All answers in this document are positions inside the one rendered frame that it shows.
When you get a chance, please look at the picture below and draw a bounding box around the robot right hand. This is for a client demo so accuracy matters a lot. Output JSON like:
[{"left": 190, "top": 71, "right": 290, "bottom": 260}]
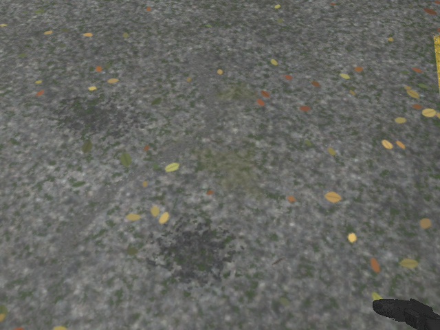
[{"left": 373, "top": 298, "right": 440, "bottom": 330}]

